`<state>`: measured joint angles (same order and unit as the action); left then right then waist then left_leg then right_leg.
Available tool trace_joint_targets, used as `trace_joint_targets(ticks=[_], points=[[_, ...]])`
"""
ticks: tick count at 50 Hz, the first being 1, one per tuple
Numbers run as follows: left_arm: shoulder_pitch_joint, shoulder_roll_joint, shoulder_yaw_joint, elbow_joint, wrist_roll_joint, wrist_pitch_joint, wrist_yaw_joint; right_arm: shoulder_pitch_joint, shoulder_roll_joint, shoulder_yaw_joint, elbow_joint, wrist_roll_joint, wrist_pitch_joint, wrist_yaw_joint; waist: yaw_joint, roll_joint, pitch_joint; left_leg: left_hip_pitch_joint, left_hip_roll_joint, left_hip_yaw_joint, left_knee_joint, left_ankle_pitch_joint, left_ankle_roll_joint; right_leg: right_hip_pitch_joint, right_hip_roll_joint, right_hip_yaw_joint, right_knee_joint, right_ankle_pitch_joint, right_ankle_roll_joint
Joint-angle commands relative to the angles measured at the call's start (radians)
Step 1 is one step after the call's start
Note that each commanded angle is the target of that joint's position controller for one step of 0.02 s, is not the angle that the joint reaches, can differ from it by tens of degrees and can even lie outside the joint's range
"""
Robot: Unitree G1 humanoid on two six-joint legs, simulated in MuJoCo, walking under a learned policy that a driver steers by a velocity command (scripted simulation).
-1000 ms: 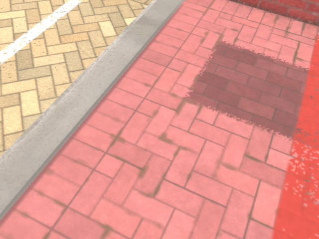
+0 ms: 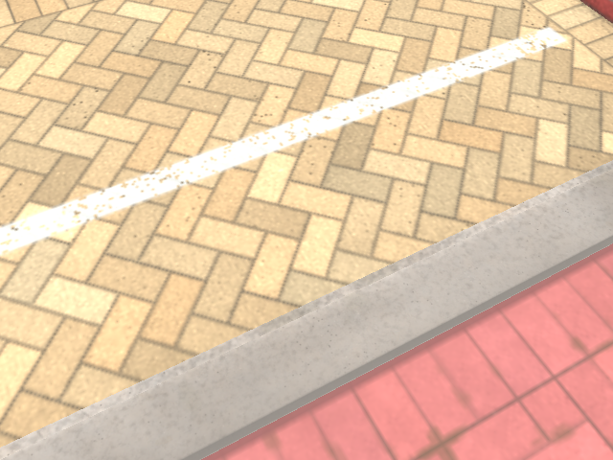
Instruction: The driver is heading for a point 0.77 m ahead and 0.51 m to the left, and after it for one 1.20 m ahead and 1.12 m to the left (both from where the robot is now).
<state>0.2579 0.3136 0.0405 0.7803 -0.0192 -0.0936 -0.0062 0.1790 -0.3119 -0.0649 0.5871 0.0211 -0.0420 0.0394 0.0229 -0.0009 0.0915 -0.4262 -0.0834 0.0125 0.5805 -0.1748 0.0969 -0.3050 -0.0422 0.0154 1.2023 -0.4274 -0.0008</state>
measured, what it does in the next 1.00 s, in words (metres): walks ahead, turning left: right foot, then left foot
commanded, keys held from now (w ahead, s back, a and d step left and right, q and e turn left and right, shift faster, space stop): w+q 0.26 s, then w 0.50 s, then w+q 0.24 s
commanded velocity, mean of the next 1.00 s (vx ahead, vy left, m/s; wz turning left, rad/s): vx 0.50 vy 0.00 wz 0.35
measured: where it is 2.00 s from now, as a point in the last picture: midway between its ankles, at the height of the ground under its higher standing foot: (256, 246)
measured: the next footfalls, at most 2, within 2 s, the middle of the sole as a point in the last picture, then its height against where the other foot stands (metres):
right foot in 0.36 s outside the picture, level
left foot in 0.86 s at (251, 377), level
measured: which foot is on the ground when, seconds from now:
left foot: down 0.00-0.38, up 0.40-0.84, down 0.86-1.00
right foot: up 0.00-0.34, down 0.36-0.88, up 0.90-1.00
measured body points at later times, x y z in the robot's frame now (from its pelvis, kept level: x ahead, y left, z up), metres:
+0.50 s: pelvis +0.29 -0.05 +0.01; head +0.31 -0.05 +0.46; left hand +0.36 +0.24 -0.09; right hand +0.44 -0.30 -0.11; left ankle +0.18 +0.06 -0.63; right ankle +0.37 -0.14 -0.72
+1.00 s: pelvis +0.53 +0.06 +0.01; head +0.55 +0.08 +0.46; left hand +0.51 +0.36 -0.11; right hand +0.75 -0.14 -0.08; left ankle +0.55 +0.15 -0.72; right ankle +0.50 -0.10 -0.64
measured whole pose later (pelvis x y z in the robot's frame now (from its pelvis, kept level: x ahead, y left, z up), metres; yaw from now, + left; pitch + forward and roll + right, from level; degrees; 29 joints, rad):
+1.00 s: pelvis +0.53 +0.06 +0.01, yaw +19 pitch +1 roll +0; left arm 0.30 0.31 0.04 0.81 0.00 -0.08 -0.01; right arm 0.24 -0.27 -0.05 0.66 0.01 -0.06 0.04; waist 0.01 -0.03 0.03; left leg -0.33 -0.09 -0.03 0.50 -0.18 0.08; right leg -0.40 -0.02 0.03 1.14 -0.37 -0.02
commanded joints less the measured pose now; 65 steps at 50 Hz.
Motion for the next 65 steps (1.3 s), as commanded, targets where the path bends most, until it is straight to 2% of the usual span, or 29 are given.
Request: trace_joint_targets(ticks=[1,4,9,13,17,18,19,20,21,22,24,27,36,39,40,42,43,44,45,46,47,49,52,55,56,59,61,63,65], points=[[-0.034,0.147,0.031,-0.108,0.017,-0.036,0.003,0.064,-0.124,-0.038,-0.059,-0.021,-0.025,-0.012,-0.022,0.027,-0.157,0.378,0.271,-0.441,-0.313,0.163,0.206,-0.343,-0.074,0.087,-0.026,0.109,0.000],[-0.020,0.113,0.025,-0.101,0.034,-0.007,0.003,0.054,-0.125,-0.036,-0.038,-0.014,-0.031,-0.025,0.003,0.031,-0.128,0.238,0.241,-0.354,-0.346,0.299,0.215,-0.285,-0.070,0.054,-0.138,0.149,0.051],[-0.220,0.052,-0.002,-0.153,0.035,-0.005,-0.005,0.112,-0.158,-0.046,0.007,-0.004,-0.013,-0.053,-0.067,0.061,-0.075,0.133,0.151,-0.253,-0.326,0.186,0.142,-0.212,-0.001,0.025,-0.518,0.472,0.081],[-0.278,0.092,0.012,-0.175,0.015,-0.015,-0.017,0.175,-0.155,-0.047,0.043,0.008,-0.002,-0.055,-0.087,0.085,-0.079,0.186,0.186,-0.355,-0.257,0.056,0.113,-0.141,0.034,0.061,-0.654,0.507,0.059],[-0.142,0.125,0.040,-0.137,0.018,-0.026,-0.022,0.175,-0.115,-0.036,0.062,-0.003,0.010,-0.058,-0.016,0.134,-0.104,0.272,0.204,-0.398,-0.116,0.120,0.074,0.000,0.036,0.029,-0.713,0.382,-0.014],[-0.043,0.155,0.052,-0.122,0.031,-0.031,-0.020,0.186,-0.070,-0.019,0.058,-0.007,0.010,-0.053,0.029,0.100,-0.189,0.246,0.151,-0.349,0.054,0.135,0.039,0.164,-0.025,0.075,-0.713,0.368,-0.059],[0.070,0.224,0.068,-0.114,0.045,-0.032,-0.017,0.291,-0.006,0.003,0.053,-0.016,0.008,-0.053,0.024,-0.089,-0.340,0.058,0.052,-0.264,0.372,-0.128,-0.019,0.452,-0.218,0.328,-0.692,0.333,-0.163],[0.162,0.251,0.082,-0.053,0.025,-0.016,-0.031,0.374,-0.008,0.007,0.050,0.023,0.001,-0.055,0.012,-0.366,-0.392,-0.232,-0.026,-0.187,0.650,-0.427,-0.070,0.602,-0.368,0.797,-0.885,-0.044,-0.299],[0.130,0.163,0.060,-0.068,0.002,-0.016,-0.035,0.286,-0.111,-0.014,0.057,0.030,-0.001,-0.059,0.046,-0.188,-0.260,-0.337,0.024,-0.232,0.734,-0.381,-0.073,0.523,-0.347,0.813,-0.950,-0.253,-0.267],[0.079,0.124,0.047,-0.074,0.007,-0.010,-0.032,0.164,-0.137,-0.022,0.034,0.023,0.001,-0.061,0.055,-0.105,-0.153,-0.360,0.059,-0.200,0.741,-0.297,-0.069,0.416,-0.309,0.660,-0.947,-0.200,-0.226],[0.011,0.086,0.031,-0.073,0.026,-0.008,-0.025,0.086,-0.108,-0.020,0.014,-0.007,-0.003,-0.057,0.017,-0.061,-0.065,-0.310,0.126,-0.169,0.628,-0.182,-0.067,0.241,-0.223,0.453,-0.965,0.024,-0.209],[0.021,0.064,0.022,-0.055,0.022,-0.013,-0.017,0.116,-0.056,-0.010,0.029,-0.007,-0.006,-0.044,-0.012,-0.111,-0.084,-0.227,0.163,-0.119,0.513,-0.127,-0.079,0.191,-0.167,0.317,-1.004,0.226,-0.213],[0.146,0.134,0.033,0.035,0.012,0.016,-0.001,-0.135,0.014,0.020,-0.034,-0.012,-0.036,-0.017,0.059,-0.083,-0.065,-0.094,0.124,-0.028,0.067,0.249,-0.109,0.175,-0.134,0.092,-1.016,0.560,-0.191],[0.156,0.142,0.037,0.052,0.000,0.031,-0.002,-0.157,-0.013,0.010,-0.052,0.001,-0.036,-0.004,0.043,-0.093,-0.045,-0.085,0.113,-0.027,0.026,0.156,-0.086,0.239,-0.170,0.087,-0.981,0.576,-0.178],[0.153,0.143,0.039,0.043,0.015,0.032,-0.001,-0.134,-0.034,0.002,-0.035,-0.002,-0.036,0.000,0.030,-0.078,-0.071,-0.021,0.094,0.003,0.083,0.176,-0.072,0.234,-0.184,0.067,-0.951,0.633,-0.179],[0.105,0.171,0.049,0.045,-0.007,0.043,0.011,0.012,-0.064,-0.018,-0.005,-0.001,-0.032,0.001,-0.070,-0.109,-0.102,0.122,0.073,0.001,-0.053,0.065,-0.016,0.259,-0.163,0.024,-0.783,0.821,-0.133],[0.120,0.149,0.041,0.043,0.004,0.048,0.021,0.122,-0.113,-0.041,0.029,-0.001,-0.032,-0.005,-0.119,-0.062,-0.178,0.302,0.073,-0.013,-0.089,0.101,0.016,0.216,-0.129,-0.023,-0.596,0.837,-0.102],[0.171,0.101,0.022,0.011,0.048,0.043,0.029,0.232,-0.199,-0.061,0.037,-0.002,-0.025,-0.012,-0.120,0.128,-0.303,0.564,0.275,-0.300,-0.069,0.170,0.096,0.009,-0.072,-0.071,-0.268,0.483,-0.062],[0.274,0.002,-0.007,-0.008,0.047,0.016,0.012,0.226,-0.241,-0.060,0.031,0.006,-0.028,-0.003,-0.048,0.326,-0.380,0.772,0.414,-0.724,-0.180,-0.005,0.271,-0.342,0.089,-0.015,0.008,-0.139,-0.017],[0.177,0.112,0.019,-0.013,0.005,-0.008,-0.001,0.251,-0.147,-0.043,0.042,0.008,-0.027,0.001,-0.103,0.223,-0.328,0.730,0.402,-0.768,-0.278,-0.184,0.267,-0.478,0.052,0.080,0.084,-0.116,-0.027],[0.060,0.159,0.035,-0.048,-0.016,-0.019,-0.003,0.192,-0.120,-0.033,0.033,-0.002,-0.032,-0.001,-0.102,0.150,-0.189,0.602,0.366,-0.641,-0.296,-0.106,0.235,-0.504,0.014,0.075,0.080,-0.013,-0.038],[0.027,0.142,0.038,-0.056,0.020,-0.013,0.005,0.110,-0.087,-0.021,0.017,-0.012,-0.035,-0.003,-0.044,0.058,-0.117,0.400,0.307,-0.494,-0.320,0.122,0.209,-0.412,-0.046,0.082,-0.021,0.100,-0.021],[0.036,0.110,0.041,-0.066,0.024,0.010,0.008,0.073,-0.074,-0.018,0.014,-0.005,-0.036,-0.012,0.006,0.065,-0.101,0.276,0.250,-0.414,-0.377,0.173,0.204,-0.321,-0.070,0.085,-0.175,0.150,0.009],[-0.051,0.053,0.025,-0.095,0.037,0.019,0.003,0.126,-0.121,-0.036,0.048,-0.006,-0.022,-0.033,-0.019,0.034,-0.098,0.215,0.219,-0.335,-0.367,0.267,0.201,-0.308,-0.047,0.059,-0.330,0.298,0.045],[-0.051,0.052,0.026,-0.082,0.041,0.009,-0.008,0.147,-0.142,-0.043,0.051,-0.022,-0.025,-0.041,-0.027,0.028,-0.133,0.216,0.226,-0.335,-0.330,0.287,0.203,-0.291,-0.047,0.064,-0.284,0.433,0.041],[-0.183,0.121,0.055,-0.127,0.010,-0.012,-0.024,0.282,-0.126,-0.037,0.107,-0.007,-0.032,-0.067,-0.068,0.051,-0.093,0.395,0.254,-0.450,-0.289,0.119,0.193,-0.556,-0.060,0.150,-0.336,0.484,0.023],[-0.279,0.112,0.052,-0.159,0.014,-0.027,-0.031,0.331,-0.110,-0.033,0.127,-0.002,-0.034,-0.075,-0.095,0.068,-0.063,0.471,0.262,-0.499,-0.268,0.066,0.189,-0.647,-0.057,0.167,-0.409,0.493,0.009],[-0.360,0.057,0.031,-0.177,0.050,-0.041,-0.048,0.325,-0.094,-0.026,0.142,-0.001,-0.018,-0.097,-0.116,0.053,-0.040,0.296,0.193,-0.413,-0.222,-0.030,0.152,-0.475,-0.018,0.122,-0.555,0.703,0.005],[-0.362,0.031,0.023,-0.182,0.047,-0.051,-0.065,0.305,-0.105,-0.027,0.141,-0.002,-0.013,-0.105,-0.114,0.059,-0.035,0.157,0.171,-0.410,-0.164,-0.103,0.138,-0.330,0.016,0.112,-0.578,0.815,-0.002]])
